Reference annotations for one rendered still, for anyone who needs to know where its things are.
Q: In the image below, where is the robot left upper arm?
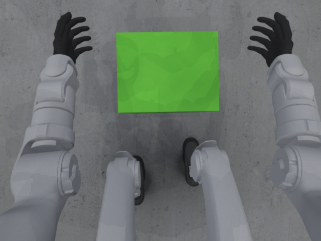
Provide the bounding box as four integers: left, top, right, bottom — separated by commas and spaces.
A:
0, 150, 81, 241

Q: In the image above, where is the left robot forearm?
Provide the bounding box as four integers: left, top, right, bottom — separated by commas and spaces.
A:
11, 54, 79, 197

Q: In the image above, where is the left robot foot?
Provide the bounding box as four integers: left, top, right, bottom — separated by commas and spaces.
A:
133, 156, 145, 205

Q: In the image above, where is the robot left hand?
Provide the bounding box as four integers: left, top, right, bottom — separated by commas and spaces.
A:
53, 12, 93, 64

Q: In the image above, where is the robot right upper arm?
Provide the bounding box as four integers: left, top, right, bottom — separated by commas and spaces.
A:
270, 145, 321, 241

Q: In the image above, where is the robot foot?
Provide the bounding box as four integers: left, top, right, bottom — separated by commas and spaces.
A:
183, 138, 199, 187
133, 156, 145, 205

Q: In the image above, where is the right robot foot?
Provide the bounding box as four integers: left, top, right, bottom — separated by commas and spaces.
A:
183, 138, 199, 187

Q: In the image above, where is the carton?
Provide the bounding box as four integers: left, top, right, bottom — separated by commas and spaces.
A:
116, 31, 219, 113

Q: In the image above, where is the robot right hand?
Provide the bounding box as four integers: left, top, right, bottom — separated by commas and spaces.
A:
247, 12, 293, 67

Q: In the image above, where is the right robot forearm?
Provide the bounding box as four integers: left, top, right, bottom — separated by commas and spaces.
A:
267, 54, 321, 149

